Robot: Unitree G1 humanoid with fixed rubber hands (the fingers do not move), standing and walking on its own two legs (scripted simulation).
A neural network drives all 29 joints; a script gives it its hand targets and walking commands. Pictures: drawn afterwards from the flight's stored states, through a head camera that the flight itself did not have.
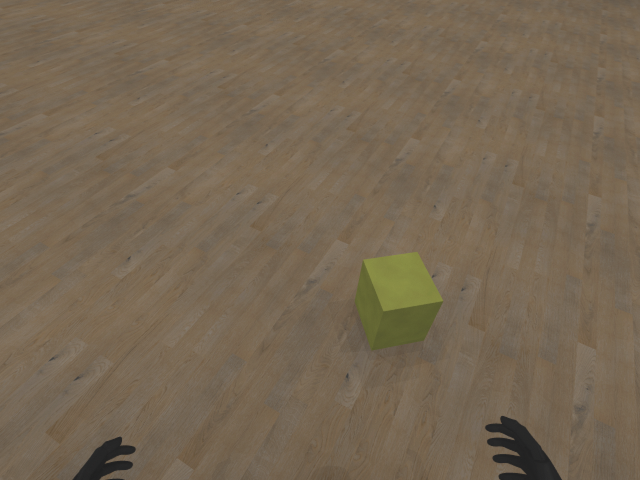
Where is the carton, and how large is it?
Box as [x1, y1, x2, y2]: [355, 252, 442, 350]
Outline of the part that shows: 417,252 364,259 362,262 355,297 355,303 371,350 423,340 442,302 442,299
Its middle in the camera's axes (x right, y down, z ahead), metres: +0.26 +0.22 +1.34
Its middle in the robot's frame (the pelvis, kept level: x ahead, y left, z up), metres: +0.82 -0.30 -0.64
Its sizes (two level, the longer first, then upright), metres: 0.210 0.200 0.250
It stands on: the floor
